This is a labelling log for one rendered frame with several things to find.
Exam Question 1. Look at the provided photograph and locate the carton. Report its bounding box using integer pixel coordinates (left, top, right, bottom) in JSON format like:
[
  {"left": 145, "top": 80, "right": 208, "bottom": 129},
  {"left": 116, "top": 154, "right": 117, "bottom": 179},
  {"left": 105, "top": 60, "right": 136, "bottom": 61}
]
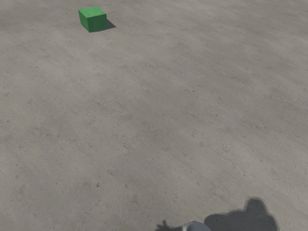
[{"left": 78, "top": 6, "right": 108, "bottom": 33}]

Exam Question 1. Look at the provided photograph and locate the robot right thigh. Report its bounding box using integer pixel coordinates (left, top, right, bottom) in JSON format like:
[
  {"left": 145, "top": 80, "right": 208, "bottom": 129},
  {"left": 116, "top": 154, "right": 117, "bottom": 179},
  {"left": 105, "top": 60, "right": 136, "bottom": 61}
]
[{"left": 181, "top": 221, "right": 211, "bottom": 231}]

